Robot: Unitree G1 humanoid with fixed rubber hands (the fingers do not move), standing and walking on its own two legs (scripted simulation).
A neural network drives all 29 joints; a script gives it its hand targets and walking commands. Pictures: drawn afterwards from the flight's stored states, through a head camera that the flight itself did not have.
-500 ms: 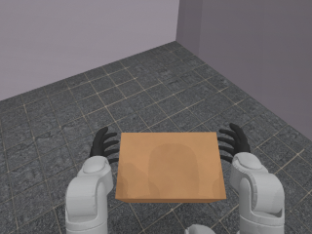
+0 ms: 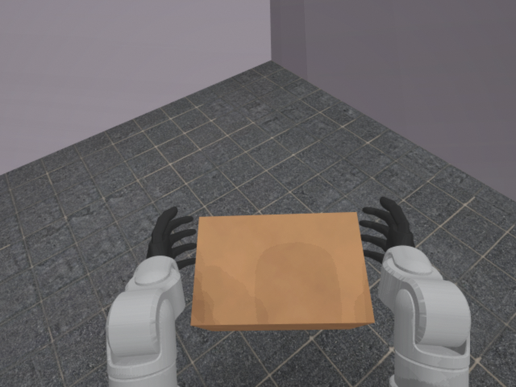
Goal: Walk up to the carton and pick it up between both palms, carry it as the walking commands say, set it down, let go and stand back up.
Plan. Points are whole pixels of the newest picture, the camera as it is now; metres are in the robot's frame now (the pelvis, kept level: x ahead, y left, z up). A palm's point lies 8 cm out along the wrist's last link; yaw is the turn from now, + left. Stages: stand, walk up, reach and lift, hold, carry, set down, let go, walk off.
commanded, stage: carry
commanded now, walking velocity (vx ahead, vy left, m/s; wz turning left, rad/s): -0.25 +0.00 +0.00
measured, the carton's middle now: (278, 276) +0.28 -0.01 +0.01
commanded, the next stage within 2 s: none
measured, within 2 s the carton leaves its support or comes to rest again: neither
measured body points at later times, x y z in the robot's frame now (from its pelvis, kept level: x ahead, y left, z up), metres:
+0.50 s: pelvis -0.21 -0.03 -0.01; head -0.20 -0.04 +0.44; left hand +0.06 +0.12 +0.08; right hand +0.06 -0.20 +0.07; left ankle -0.10 +0.11 -0.72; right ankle -0.24 -0.13 -0.74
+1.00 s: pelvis -0.42 -0.03 +0.00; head -0.41 -0.01 +0.45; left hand -0.17 +0.15 +0.08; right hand -0.14 -0.16 +0.09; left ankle -0.42 +0.08 -0.73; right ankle -0.39 -0.15 -0.65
